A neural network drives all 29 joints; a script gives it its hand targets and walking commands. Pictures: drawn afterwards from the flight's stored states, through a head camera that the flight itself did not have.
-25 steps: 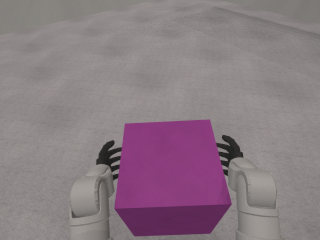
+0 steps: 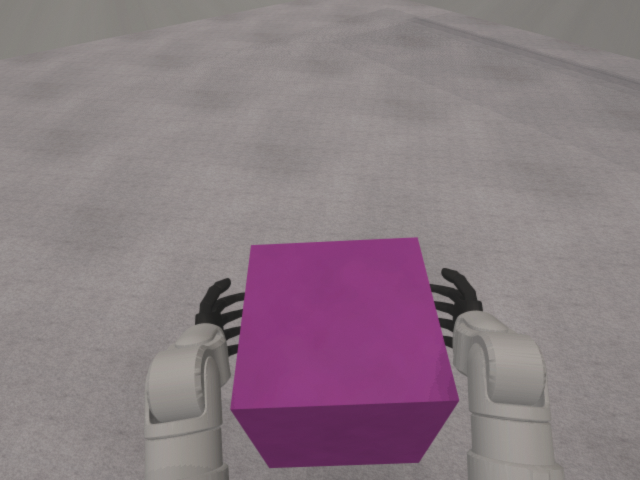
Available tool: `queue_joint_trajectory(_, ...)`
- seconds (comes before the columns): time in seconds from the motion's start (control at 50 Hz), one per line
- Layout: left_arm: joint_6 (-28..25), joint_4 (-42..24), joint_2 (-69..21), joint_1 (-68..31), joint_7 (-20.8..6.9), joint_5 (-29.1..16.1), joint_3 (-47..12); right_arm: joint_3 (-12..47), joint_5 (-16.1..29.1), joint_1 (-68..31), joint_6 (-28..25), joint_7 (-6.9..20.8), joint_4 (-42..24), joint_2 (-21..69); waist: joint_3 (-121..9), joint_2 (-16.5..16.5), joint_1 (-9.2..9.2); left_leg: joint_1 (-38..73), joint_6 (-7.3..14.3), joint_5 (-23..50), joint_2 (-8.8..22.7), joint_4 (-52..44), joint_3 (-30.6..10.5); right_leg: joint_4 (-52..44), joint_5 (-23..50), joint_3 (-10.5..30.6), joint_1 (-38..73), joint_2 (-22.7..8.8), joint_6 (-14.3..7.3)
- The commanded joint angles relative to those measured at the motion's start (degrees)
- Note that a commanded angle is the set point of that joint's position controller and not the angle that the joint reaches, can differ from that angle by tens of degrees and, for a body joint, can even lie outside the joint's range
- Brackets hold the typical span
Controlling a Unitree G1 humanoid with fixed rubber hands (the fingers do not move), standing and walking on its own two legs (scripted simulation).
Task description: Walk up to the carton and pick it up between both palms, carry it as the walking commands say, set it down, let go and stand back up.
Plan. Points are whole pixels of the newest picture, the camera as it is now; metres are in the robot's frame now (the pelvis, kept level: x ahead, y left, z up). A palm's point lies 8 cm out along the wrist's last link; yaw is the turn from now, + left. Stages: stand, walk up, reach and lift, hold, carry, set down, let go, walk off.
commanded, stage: carry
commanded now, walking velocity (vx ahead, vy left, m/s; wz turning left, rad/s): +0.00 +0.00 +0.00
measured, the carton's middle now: (339, 359) +0.28 +0.00 +0.01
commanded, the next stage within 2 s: hold in 1.70 s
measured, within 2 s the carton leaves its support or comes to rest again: neither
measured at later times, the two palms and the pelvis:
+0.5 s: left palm (227, 349) +0.26 +0.13 +0.08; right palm (485, 346) +0.25 -0.17 +0.08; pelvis -0.01 -0.01 +0.01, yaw -3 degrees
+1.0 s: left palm (238, 350) +0.26 +0.11 +0.08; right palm (500, 348) +0.24 -0.19 +0.08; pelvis -0.02 -0.02 +0.02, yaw -3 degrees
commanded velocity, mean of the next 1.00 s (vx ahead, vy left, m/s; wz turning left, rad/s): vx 0.00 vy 0.00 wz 0.00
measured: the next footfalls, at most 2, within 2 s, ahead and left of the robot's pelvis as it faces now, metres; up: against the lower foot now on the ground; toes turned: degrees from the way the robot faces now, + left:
left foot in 0.12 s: +0.09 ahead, +0.09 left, +0.00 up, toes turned -13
right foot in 0.34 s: +0.05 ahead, -0.13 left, +0.00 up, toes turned +1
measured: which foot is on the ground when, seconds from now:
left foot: down 0.00-0.02, up 0.04-0.10, down 0.12-1.00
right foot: down 0.00-0.14, up 0.16-0.32, down 0.34-1.00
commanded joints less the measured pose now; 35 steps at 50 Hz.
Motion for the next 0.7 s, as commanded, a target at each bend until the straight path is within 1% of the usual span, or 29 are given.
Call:
queue_joint_trajectory(0.0, -3.7, 4.4, -51.4, -27.6, -14.6, -18.6, -34.3, 34.1, 19.2, -27.9, -4.3, 15.2, 5.1, 48.7, -12.3, -7.1, 1.54, 1.3, 0.3, -19.1, -4.0, 3.3, 3.3, -15.5, -20.5, 8.3, 4.1, -4.5, -2.6)
queue_joint_trajectory(0.02, -4.9, 3.7, -52.6, -28.2, -14.8, -19.6, -35.2, 35.0, 20.1, -29.4, -5.6, 15.3, 4.1, 49.4, -13.2, -13.1, 1.34, 10.6, 0.3, -13.2, -6.7, 18.8, 4.7, -23.2, -26.0, 14.1, -6.3, -10.4, -3.8)
queue_joint_trajectory(0.04, -4.1, -5.2, -54.6, -31.4, -14.8, -25.0, -41.2, 40.2, 24.8, -31.5, -5.3, 15.0, -4.0, 52.3, -12.0, -15.3, 0.4, 16.3, 0.6, -11.9, -6.8, 22.7, 4.7, -28.6, -29.5, 13.7, -13.9, -13.0, -2.6)
queue_joint_trajectory(0.06, -3.0, -7.9, -54.5, -32.5, -14.8, -27.1, -42.9, 41.3, 25.6, -30.4, -4.6, 14.5, -5.8, 52.9, -11.8, -16.2, -0.78, 18.9, 1.6, -11.8, -6.4, 17.0, 5.0, -28.1, -28.7, 8.3, -14.1, -10.8, 0.1)
queue_joint_trajectory(0.08, -2.5, -4.9, -53.3, -30.2, -14.5, -25.3, -41.1, 39.3, 24.1, -28.2, -4.3, 14.2, -3.2, 51.2, -12.5, -14.6, -1.41, 18.0, 2.6, -12.6, -5.9, 6.0, 4.3, -23.0, -26.6, 5.1, -8.5, -7.8, 1.9)
queue_joint_trajectory(0.1, -1.8, -6.9, -53.4, -28.6, -14.0, -25.1, -41.6, 40.2, 25.5, -28.1, -3.5, 13.9, -5.9, 50.9, -12.8, -8.6, -1.42, 14.8, 3.1, -15.6, -5.2, -5.6, 1.3, -15.1, -22.5, 4.6, -1.7, -5.8, 1.8)
queue_joint_trajectory(0.12, -1.0, -8.7, -53.9, -26.7, -13.5, -25.1, -42.4, 41.5, 26.7, -28.0, -2.5, 13.9, -8.5, 50.9, -12.8, 2.8, -1.19, 10.8, 4.2, -22.1, 2.6, -21.0, -10.1, -3.2, -14.6, 2.3, 2.8, -2.9, 2.1)
queue_joint_trajectory(0.14, -0.5, -8.4, -52.6, -27.9, -13.2, -24.2, -41.9, 38.8, 24.7, -25.1, -2.2, 14.0, -6.3, 49.3, -9.7, 17.5, -2.06, 5.0, 8.3, -31.0, 15.7, -30.5, -30.6, 11.7, -14.6, -0.8, -5.4, 3.6, 3.5)
queue_joint_trajectory(0.16, -4.3, 11.7, -48.2, -23.0, -13.3, -12.8, -29.2, 26.6, 14.3, -22.6, -5.6, 14.6, 13.7, 44.4, -8.1, 10.7, -0.47, 0.2, 9.4, -29.3, 17.1, -31.4, -27.6, 17.2, -8.4, 7.3, -1.7, 2.7, 1.6)
queue_joint_trajectory(0.18, -12.5, 31.9, -43.1, -19.5, -13.7, 0.2, -15.7, 12.9, 1.7, -19.7, -13.4, 15.5, 33.8, 39.4, -9.6, 6.0, 0.26, -1.4, 8.1, -21.7, 14.6, -28.1, -20.4, 18.7, -5.0, 7.9, 2.1, 1.4, 1.0)
queue_joint_trajectory(0.2, -20.3, 28.3, -44.3, -24.4, -13.3, -1.7, -18.3, 17.5, 4.3, -25.7, -21.3, 15.6, 28.9, 42.1, -10.8, 3.5, 0.52, 1.4, 6.4, -13.4, 11.5, -24.6, -14.0, 16.8, -4.6, 6.4, 2.5, 0.4, 1.4)
queue_joint_trajectory(0.22, -23.2, 14.4, -47.0, -31.5, -12.9, -8.3, -24.5, 24.7, 10.8, -33.6, -24.4, 14.9, 14.9, 45.1, -12.2, 3.6, 0.56, 4.9, 4.9, -6.9, 8.5, -21.3, -10.3, 10.9, -4.1, 5.0, 3.7, 0.4, 1.3)
queue_joint_trajectory(0.24, -23.1, 11.5, -48.6, -33.1, -12.4, -11.5, -27.6, 25.9, 12.4, -34.9, -24.5, 14.1, 11.4, 45.6, -13.4, 5.5, 0.46, 8.6, 4.2, 0.7, 6.5, -18.2, -7.3, 4.2, -4.4, 2.9, 5.5, 1.6, 1.5)
queue_joint_trajectory(0.26, -22.6, 5.7, -49.3, -32.4, -11.7, -14.4, -31.5, 29.0, 15.0, -34.6, -24.2, 13.6, 6.2, 45.7, -15.1, 6.7, 0.55, 12.8, 4.1, 7.3, 6.1, -15.0, -6.2, -3.0, -5.0, 1.1, 8.0, 3.0, 1.6)
queue_joint_trajectory(0.28, -22.1, 3.9, -48.0, -29.3, -10.9, -14.7, -32.7, 29.8, 15.6, -31.4, -23.5, 13.3, 5.4, 44.7, -17.3, 7.7, 0.81, 15.1, 3.8, 11.7, 6.2, -12.9, -5.8, -10.1, -3.1, -0.8, 12.4, 4.0, 1.8)
queue_joint_trajectory(0.3, -20.5, -0.3, -47.4, -26.0, -10.3, -16.6, -35.8, 32.5, 17.4, -27.3, -22.0, 12.9, 1.6, 44.4, -20.2, 8.0, 0.73, 15.5, 3.3, 14.4, 6.2, -11.1, -6.3, -13.1, -0.4, -0.3, 17.7, 3.0, 1.9)
queue_joint_trajectory(0.32, -18.7, -1.0, -46.7, -22.2, -10.1, -17.2, -37.5, 33.6, 17.5, -22.2, -20.3, 12.5, 1.4, 43.8, -22.7, 6.5, 0.59, 14.6, 2.5, 17.0, 5.8, -8.1, -6.2, -14.4, 3.9, 3.6, 22.3, -1.2, 1.8)
queue_joint_trajectory(0.34, -19.6, 11.6, -43.1, -16.1, -10.3, -10.6, -31.1, 29.3, 12.1, -17.5, -20.7, 12.5, 11.6, 40.6, -22.6, -1.6, 0.07, 13.6, 1.1, 17.6, 4.0, -9.2, -4.6, -8.3, 12.0, 5.7, 20.6, -3.9, 0.8)
queue_joint_trajectory(0.36, -20.1, 7.4, -42.7, -16.2, -10.5, -11.8, -33.2, 31.7, 13.4, -18.0, -21.1, 12.5, 8.0, 41.0, -21.5, -3.1, 0.02, 15.3, 1.1, 14.2, 3.7, -8.6, -3.3, -8.3, 13.1, 5.8, 16.3, -4.1, 0.3)
queue_joint_trajectory(0.38, -19.7, 1.9, -43.7, -18.0, -10.7, -14.4, -36.1, 34.9, 15.8, -19.9, -20.6, 12.3, 2.7, 42.4, -19.9, -2.9, 0.01, 15.5, 1.2, 12.6, 3.4, -8.5, -3.0, -8.9, 11.4, 5.8, 14.1, -4.1, 0.0)
queue_joint_trajectory(0.4, -18.2, -4.4, -45.1, -19.7, -10.8, -17.5, -39.6, 38.6, 18.8, -21.3, -19.1, 12.2, -3.2, 43.8, -18.3, -1.5, 0.05, 15.0, 1.3, 12.3, 3.5, -8.9, -2.9, -9.5, 9.0, 5.9, 12.6, -3.9, -0.2)
queue_joint_trajectory(0.42, -16.4, -5.5, -45.3, -18.3, -10.9, -18.0, -40.5, 39.4, 19.2, -19.9, -17.4, 12.2, -4.3, 43.7, -17.5, -1.0, 0.13, 14.7, 1.4, 11.8, 3.7, -9.4, -2.9, -10.3, 6.6, 5.9, 11.7, -3.5, -0.2)
queue_joint_trajectory(0.46, -14.0, -5.9, -44.0, -16.3, -11.0, -17.6, -40.1, 39.4, 19.2, -18.3, -15.1, 12.2, -5.0, 42.6, -16.9, -1.2, 0.1, 14.1, 1.3, 12.4, 4.2, -10.0, -3.2, -10.6, 7.1, 5.6, 11.7, -3.1, -0.3)
queue_joint_trajectory(0.5, -12.8, -5.3, -43.1, -16.1, -11.3, -17.0, -39.0, 38.7, 18.8, -18.1, -13.8, 12.3, -4.7, 42.0, -16.3, -1.8, 0.01, 13.3, 1.3, 10.2, 4.2, -10.8, -3.3, -11.1, 5.8, 5.9, 11.8, -3.2, -0.6)
queue_joint_trajectory(0.6, -11.2, -5.7, -43.6, -19.3, -11.9, -17.5, -38.5, 38.2, 19.2, -20.6, -12.1, 12.5, -4.9, 42.5, -12.8, -1.8, -0.27, 11.6, 0.8, 1.6, 3.9, -13.0, -3.2, -14.7, -3.9, 7.5, 9.3, -3.9, -1.4)
queue_joint_trajectory(0.64, -10.6, -4.9, -43.7, -19.9, -11.9, -17.2, -37.8, 37.5, 19.0, -21.0, -11.4, 12.6, -4.1, 42.6, -12.2, -1.7, -0.34, 11.4, 0.6, 0.0, 3.8, -13.2, -3.1, -15.6, -6.6, 7.7, 8.7, -4.0, -1.5)
queue_joint_trajectory(0.68, -10.3, -4.2, -43.9, -20.4, -11.9, -16.9, -37.2, 37.0, 18.8, -21.4, -11.0, 12.7, -3.3, 42.9, -12.1, -1.6, -0.36, 11.2, 0.5, -0.5, 3.7, -13.4, -3.0, -15.9, -7.6, 7.7, 8.7, -4.1, -1.5)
